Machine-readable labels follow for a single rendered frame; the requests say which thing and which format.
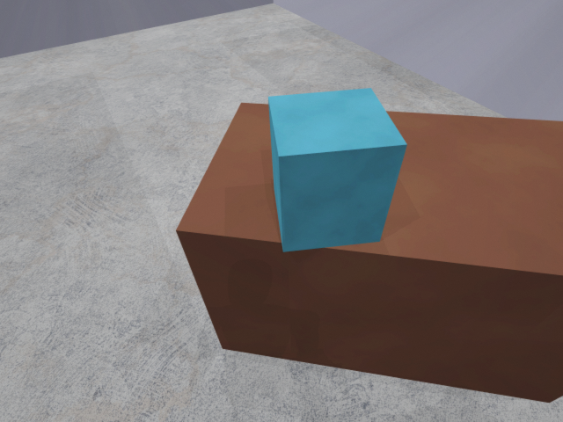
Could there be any pedestal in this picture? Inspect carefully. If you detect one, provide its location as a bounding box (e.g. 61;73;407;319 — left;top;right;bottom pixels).
176;103;563;403

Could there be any carton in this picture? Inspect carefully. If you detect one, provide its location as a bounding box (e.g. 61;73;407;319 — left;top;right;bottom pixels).
268;88;407;252

